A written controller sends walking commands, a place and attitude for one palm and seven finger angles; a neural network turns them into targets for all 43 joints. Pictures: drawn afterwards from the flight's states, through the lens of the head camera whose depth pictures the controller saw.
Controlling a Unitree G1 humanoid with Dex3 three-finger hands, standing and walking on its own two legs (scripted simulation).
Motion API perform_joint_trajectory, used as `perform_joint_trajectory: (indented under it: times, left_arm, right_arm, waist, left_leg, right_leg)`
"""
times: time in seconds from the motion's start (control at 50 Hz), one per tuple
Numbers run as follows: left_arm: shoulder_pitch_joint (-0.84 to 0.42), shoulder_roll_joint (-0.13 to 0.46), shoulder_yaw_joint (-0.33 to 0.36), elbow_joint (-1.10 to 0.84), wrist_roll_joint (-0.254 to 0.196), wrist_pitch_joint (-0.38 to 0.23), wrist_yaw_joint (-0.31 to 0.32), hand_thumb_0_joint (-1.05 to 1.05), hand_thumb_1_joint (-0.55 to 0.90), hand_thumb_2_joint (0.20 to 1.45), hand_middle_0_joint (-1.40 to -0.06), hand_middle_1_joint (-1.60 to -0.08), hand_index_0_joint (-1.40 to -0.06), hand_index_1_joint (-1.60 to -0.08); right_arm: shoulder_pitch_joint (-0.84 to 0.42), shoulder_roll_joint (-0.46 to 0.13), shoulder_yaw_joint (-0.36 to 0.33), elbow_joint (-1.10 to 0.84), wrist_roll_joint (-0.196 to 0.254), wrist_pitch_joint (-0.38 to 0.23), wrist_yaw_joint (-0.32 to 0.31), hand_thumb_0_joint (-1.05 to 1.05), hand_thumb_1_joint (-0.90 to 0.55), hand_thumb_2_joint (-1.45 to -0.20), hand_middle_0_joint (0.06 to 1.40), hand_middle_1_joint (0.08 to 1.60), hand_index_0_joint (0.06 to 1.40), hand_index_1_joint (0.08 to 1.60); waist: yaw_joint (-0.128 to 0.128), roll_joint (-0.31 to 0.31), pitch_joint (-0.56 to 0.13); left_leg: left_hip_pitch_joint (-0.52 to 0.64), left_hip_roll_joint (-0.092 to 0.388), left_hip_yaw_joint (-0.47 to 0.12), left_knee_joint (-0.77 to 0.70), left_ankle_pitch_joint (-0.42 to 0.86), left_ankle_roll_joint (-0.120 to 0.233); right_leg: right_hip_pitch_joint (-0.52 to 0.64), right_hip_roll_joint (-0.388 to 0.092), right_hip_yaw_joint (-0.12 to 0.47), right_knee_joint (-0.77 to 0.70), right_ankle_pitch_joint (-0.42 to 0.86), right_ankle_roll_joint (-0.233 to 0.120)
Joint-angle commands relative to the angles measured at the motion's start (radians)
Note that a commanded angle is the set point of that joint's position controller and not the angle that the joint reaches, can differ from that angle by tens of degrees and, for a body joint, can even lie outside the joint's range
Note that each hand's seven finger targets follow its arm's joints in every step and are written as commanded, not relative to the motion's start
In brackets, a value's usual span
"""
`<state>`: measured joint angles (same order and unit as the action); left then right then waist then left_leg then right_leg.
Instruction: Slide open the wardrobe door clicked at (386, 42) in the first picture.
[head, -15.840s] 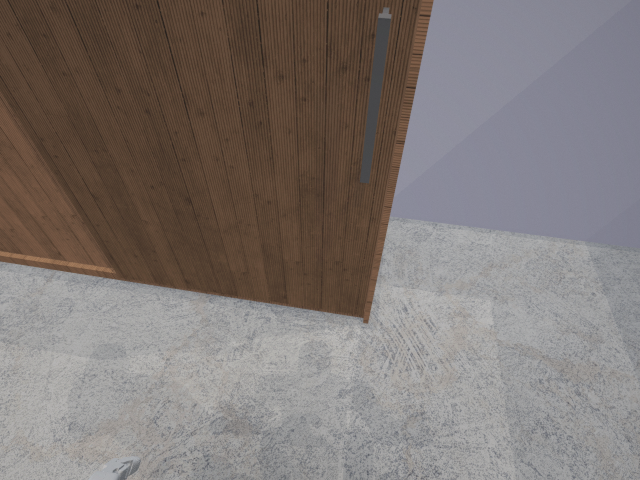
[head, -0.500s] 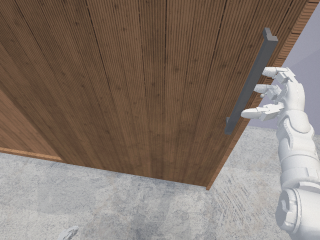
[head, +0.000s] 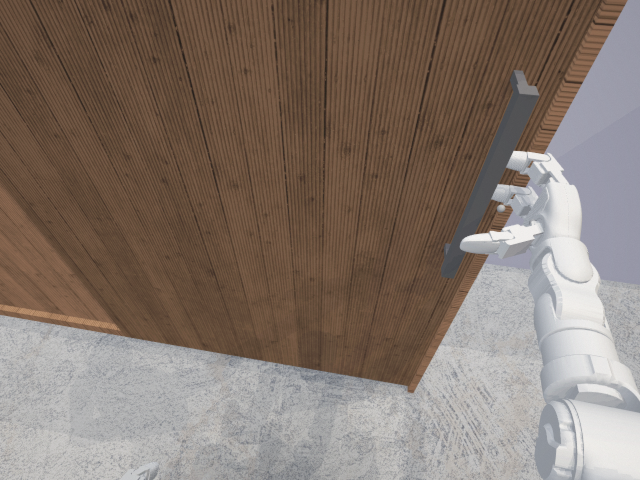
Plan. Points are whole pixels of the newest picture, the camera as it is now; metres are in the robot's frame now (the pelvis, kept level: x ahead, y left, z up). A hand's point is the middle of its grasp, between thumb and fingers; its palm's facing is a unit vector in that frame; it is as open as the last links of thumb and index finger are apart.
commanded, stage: slide the fingers in behind the handle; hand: right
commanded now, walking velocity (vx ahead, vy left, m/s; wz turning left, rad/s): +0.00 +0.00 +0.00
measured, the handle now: (476, 192) +0.49 -0.16 +0.11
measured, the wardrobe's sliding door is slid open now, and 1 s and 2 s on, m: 0.00 0.00 0.00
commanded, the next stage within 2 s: grip the handle and tug to test in 1.32 s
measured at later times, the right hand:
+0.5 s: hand (495, 208) +0.43 -0.16 +0.14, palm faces +0.09 +1.00 +0.00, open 14.0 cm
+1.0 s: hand (476, 205) +0.44 -0.14 +0.13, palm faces +0.09 +1.00 +0.00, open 14.0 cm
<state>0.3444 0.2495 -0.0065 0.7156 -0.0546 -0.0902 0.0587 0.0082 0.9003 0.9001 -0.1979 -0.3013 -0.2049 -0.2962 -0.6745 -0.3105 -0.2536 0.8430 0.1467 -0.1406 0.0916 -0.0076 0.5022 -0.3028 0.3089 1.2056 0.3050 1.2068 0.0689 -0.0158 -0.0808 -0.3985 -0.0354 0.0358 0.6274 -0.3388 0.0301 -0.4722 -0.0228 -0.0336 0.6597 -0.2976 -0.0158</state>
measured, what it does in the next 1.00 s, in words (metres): stands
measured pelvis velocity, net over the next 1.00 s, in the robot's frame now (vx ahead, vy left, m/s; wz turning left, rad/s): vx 0.00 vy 0.01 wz -0.01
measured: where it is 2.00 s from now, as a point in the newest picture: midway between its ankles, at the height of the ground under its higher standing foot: outside the picture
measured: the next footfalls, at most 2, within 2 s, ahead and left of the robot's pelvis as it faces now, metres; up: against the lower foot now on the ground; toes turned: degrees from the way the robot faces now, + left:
none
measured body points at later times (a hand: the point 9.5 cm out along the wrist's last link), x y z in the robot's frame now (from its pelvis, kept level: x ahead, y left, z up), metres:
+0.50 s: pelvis +0.00 +0.01 +0.00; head +0.02 +0.00 +0.45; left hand +0.10 +0.26 -0.11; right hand +0.42 -0.21 +0.14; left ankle -0.01 +0.10 -0.72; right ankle +0.02 -0.11 -0.72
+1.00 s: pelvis +0.00 +0.01 +0.00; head +0.02 +0.01 +0.45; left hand +0.08 +0.27 -0.11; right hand +0.43 -0.19 +0.13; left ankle -0.01 +0.10 -0.72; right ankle +0.02 -0.11 -0.72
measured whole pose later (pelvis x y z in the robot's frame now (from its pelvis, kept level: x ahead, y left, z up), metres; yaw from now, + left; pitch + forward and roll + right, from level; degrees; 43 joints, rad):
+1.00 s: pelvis +0.00 +0.01 +0.00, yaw +0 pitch +6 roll +1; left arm 0.30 0.24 -0.01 0.73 -0.04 -0.09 0.06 0.01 0.90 0.90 -0.20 -0.30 -0.20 -0.30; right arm -0.70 -0.26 -0.21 0.83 0.13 -0.12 0.01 -0.01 0.50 -0.30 0.30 1.20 0.30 1.20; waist 0.07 -0.02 -0.06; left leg -0.39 -0.04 0.04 0.61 -0.33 0.04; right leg -0.46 -0.03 -0.02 0.64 -0.28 0.00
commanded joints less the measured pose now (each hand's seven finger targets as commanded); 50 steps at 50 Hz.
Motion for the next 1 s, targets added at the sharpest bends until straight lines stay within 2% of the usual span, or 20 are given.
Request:
perform_joint_trajectory:
  times: [0.0,0.06,0.08,0.16,0.24,0.28,0.34,0.42,0.46,0.48,0.54,0.56,0.64,0.7,0.74,0.82,0.86,0.9,0.96,0.98]
  left_arm:
    - [-0.027,0.148,0.050,-0.114,0.000,-0.044,0.011,0.000,0.900,0.900,-0.200,-0.300,-0.200,-0.300]
    - [-0.032,0.146,0.053,-0.116,0.005,-0.044,0.012,0.000,0.900,0.900,-0.200,-0.300,-0.200,-0.300]
    - [-0.035,0.144,0.052,-0.119,0.005,-0.045,0.011,0.000,0.900,0.900,-0.200,-0.300,-0.200,-0.300]
    - [-0.044,0.145,0.051,-0.125,0.000,-0.041,0.010,0.000,0.900,0.900,-0.200,-0.300,-0.200,-0.300]
    - [-0.048,0.145,0.050,-0.122,-0.005,-0.036,0.015,0.000,0.900,0.900,-0.200,-0.300,-0.200,-0.300]
    - [-0.057,0.142,0.048,-0.121,-0.008,-0.037,0.016,0.000,0.900,0.900,-0.200,-0.300,-0.200,-0.300]
    - [-0.051,0.146,0.049,-0.117,0.000,-0.038,0.018,0.000,0.900,0.900,-0.200,-0.300,-0.200,-0.300]
    - [-0.054,0.133,0.047,-0.111,0.003,-0.047,0.010,0.000,0.900,0.900,-0.200,-0.300,-0.200,-0.300]
    - [-0.052,0.138,0.050,-0.110,0.003,-0.045,0.009,0.000,0.900,0.900,-0.200,-0.300,-0.200,-0.300]
    - [-0.053,0.135,0.049,-0.109,0.003,-0.046,0.008,0.000,0.900,0.900,-0.200,-0.300,-0.200,-0.300]
    - [-0.047,0.145,0.047,-0.105,0.003,-0.038,0.011,0.000,0.900,0.900,-0.200,-0.300,-0.200,-0.300]
    - [-0.057,0.141,0.045,-0.110,0.002,-0.038,0.009,0.000,0.900,0.900,-0.200,-0.300,-0.200,-0.300]
    - [-0.047,0.139,0.049,-0.111,0.008,-0.041,0.008,0.000,0.900,0.900,-0.200,-0.300,-0.200,-0.300]
    - [-0.052,0.129,0.050,-0.113,0.008,-0.045,0.002,0.000,0.900,0.900,-0.200,-0.300,-0.200,-0.300]
    - [-0.040,0.138,0.051,-0.103,0.010,-0.042,0.003,0.000,0.900,0.900,-0.200,-0.300,-0.200,-0.300]
    - [-0.049,0.133,0.050,-0.106,0.005,-0.040,0.003,0.000,0.900,0.900,-0.200,-0.300,-0.200,-0.300]
    - [-0.046,0.139,0.050,-0.105,0.007,-0.037,0.006,0.000,0.900,0.900,-0.200,-0.300,-0.200,-0.300]
    - [-0.044,0.130,0.049,-0.098,0.008,-0.041,0.006,0.000,0.900,0.900,-0.200,-0.300,-0.200,-0.300]
    - [-0.042,0.134,0.049,-0.092,0.011,-0.045,0.005,0.000,0.900,0.900,-0.200,-0.300,-0.200,-0.300]
    - [-0.035,0.135,0.050,-0.090,0.014,-0.045,0.005,0.000,0.900,0.900,-0.200,-0.300,-0.200,-0.300]
  right_arm:
    - [-0.496,-0.217,-0.043,-0.250,0.003,-0.050,-0.035,0.000,0.500,-0.300,0.300,1.200,0.300,1.200]
    - [-0.473,-0.233,-0.055,-0.293,-0.007,-0.063,-0.043,0.000,0.500,-0.300,0.300,1.200,0.300,1.200]
    - [-0.481,-0.210,-0.032,-0.316,-0.007,-0.066,-0.038,0.000,0.500,-0.300,0.300,1.200,0.300,1.200]
    - [-0.392,-0.185,-0.021,-0.270,0.008,-0.040,-0.017,0.000,0.500,-0.300,0.300,1.200,0.300,1.200]
    - [-0.436,-0.148,0.012,-0.250,0.019,0.000,-0.007,0.000,0.500,-0.300,0.300,1.200,0.300,1.200]
    - [-0.491,-0.136,0.027,-0.263,0.021,0.001,-0.010,0.000,0.500,-0.300,0.300,1.200,0.300,1.200]
    - [-0.484,-0.199,-0.030,-0.289,0.020,-0.025,-0.025,0.000,0.500,-0.300,0.300,1.200,0.300,1.200]
    - [-0.493,-0.142,0.019,-0.303,0.009,-0.060,-0.030,0.000,0.500,-0.300,0.300,1.200,0.300,1.200]
    - [-0.481,-0.158,0.008,-0.298,0.004,-0.061,-0.035,0.000,0.500,-0.300,0.300,1.200,0.300,1.200]
    - [-0.479,-0.137,0.020,-0.287,0.006,-0.054,-0.037,0.000,0.500,-0.300,0.300,1.200,0.300,1.200]
    - [-0.461,-0.174,-0.019,-0.220,0.011,-0.029,-0.043,0.000,0.500,-0.300,0.300,1.200,0.300,1.200]
    - [-0.485,-0.155,0.002,-0.236,0.009,-0.026,-0.043,0.000,0.500,-0.300,0.300,1.200,0.300,1.200]
    - [-0.475,-0.169,-0.020,-0.277,0.002,-0.041,-0.058,0.000,0.500,-0.300,0.300,1.200,0.300,1.200]
    - [-0.448,-0.117,0.015,-0.289,0.001,-0.053,-0.062,0.000,0.500,-0.300,0.300,1.200,0.300,1.200]
    - [-0.452,-0.146,-0.004,-0.254,-0.003,-0.049,-0.065,0.000,0.500,-0.300,0.300,1.200,0.300,1.200]
    - [-0.479,-0.116,0.019,-0.256,0.002,-0.030,-0.067,0.000,0.500,-0.300,0.300,1.200,0.300,1.200]
    - [-0.487,-0.158,-0.011,-0.259,-0.004,-0.032,-0.074,0.000,0.500,-0.300,0.300,1.200,0.300,1.200]
    - [-0.549,-0.126,0.018,-0.261,-0.007,-0.042,-0.082,0.000,0.500,-0.300,0.300,1.200,0.300,1.200]
    - [-0.568,-0.137,0.016,-0.250,-0.013,-0.062,-0.088,0.000,0.500,-0.300,0.300,1.200,0.300,1.200]
    - [-0.564,-0.146,0.002,-0.246,-0.012,-0.070,-0.090,0.000,0.500,-0.300,0.300,1.200,0.300,1.200]
  waist:
    - [0.002,-0.010,-0.259]
    - [-0.008,-0.033,-0.310]
    - [-0.004,-0.049,-0.325]
    - [-0.008,0.002,-0.301]
    - [0.010,0.023,-0.245]
    - [0.015,-0.006,-0.243]
    - [-0.001,0.017,-0.291]
    - [-0.002,-0.047,-0.318]
    - [-0.002,-0.032,-0.332]
    - [0.003,-0.022,-0.325]
    - [-0.001,0.052,-0.271]
    - [0.002,0.020,-0.273]
    - [-0.012,0.014,-0.317]
    - [-0.007,-0.013,-0.307]
    - [0.001,0.036,-0.276]
    - [0.002,0.015,-0.269]
    - [-0.002,0.026,-0.282]
    - [0.017,0.008,-0.279]
    - [0.018,-0.009,-0.288]
    - [0.012,0.015,-0.309]
  left_leg:
    - [0.016,-0.003,-0.027,-0.098,0.260,-0.013]
    - [0.045,-0.001,-0.030,-0.088,0.311,-0.010]
    - [0.048,-0.001,-0.032,-0.085,0.333,-0.010]
    - [0.070,0.001,-0.032,-0.093,0.361,-0.015]
    - [0.039,0.002,-0.031,-0.111,0.325,-0.019]
    - [0.021,0.005,-0.035,-0.117,0.297,-0.018]
    - [0.062,0.006,-0.041,-0.110,0.321,-0.017]
    - [0.047,0.004,-0.034,-0.090,0.336,-0.011]
    - [0.054,0.006,-0.034,-0.091,0.339,-0.013]
    - [0.049,0.003,-0.033,-0.093,0.335,-0.015]
    - [0.061,0.006,-0.036,-0.108,0.306,-0.020]
    - [0.059,0.009,-0.037,-0.107,0.316,-0.019]
    - [0.087,0.005,-0.038,-0.098,0.351,-0.015]
    - [0.068,0.002,-0.035,-0.093,0.370,-0.017]
    - [0.067,0.002,-0.037,-0.104,0.345,-0.020]
    - [0.061,0.004,-0.038,-0.111,0.326,-0.021]
    - [0.073,0.006,-0.043,-0.110,0.328,-0.020]
    - [0.044,0.004,-0.041,-0.112,0.306,-0.021]
    - [0.034,0.004,-0.043,-0.109,0.293,-0.019]
    - [0.049,0.002,-0.042,-0.102,0.303,-0.019]
  right_leg:
    - [0.223,0.015,0.049,-0.075,0.188,-0.015]
    - [0.256,0.015,0.045,-0.067,0.241,-0.014]
    - [0.272,0.016,0.044,-0.063,0.262,-0.013]
    - [0.244,0.019,0.036,-0.066,0.258,-0.016]
    - [0.235,0.021,0.038,-0.068,0.219,-0.018]
    - [0.239,0.022,0.041,-0.071,0.198,-0.016]
    - [0.238,0.024,0.041,-0.066,0.216,-0.019]
    - [0.270,0.024,0.046,-0.059,0.246,-0.011]
    - [0.267,0.022,0.047,-0.062,0.249,-0.012]
    - [0.267,0.023,0.044,-0.060,0.241,-0.013]
    - [0.208,0.025,0.043,-0.072,0.194,-0.016]
    - [0.214,0.025,0.040,-0.077,0.199,-0.015]
    - [0.233,0.026,0.039,-0.070,0.240,-0.015]
    - [0.251,0.024,0.032,-0.062,0.256,-0.013]
    - [0.221,0.024,0.035,-0.066,0.225,-0.016]
    - [0.218,0.027,0.032,-0.075,0.202,-0.015]
    - [0.214,0.026,0.034,-0.077,0.205,-0.017]
    - [0.229,0.025,0.036,-0.072,0.192,-0.017]
    - [0.236,0.024,0.039,-0.070,0.189,-0.016]
    - [0.236,0.025,0.042,-0.067,0.197,-0.016]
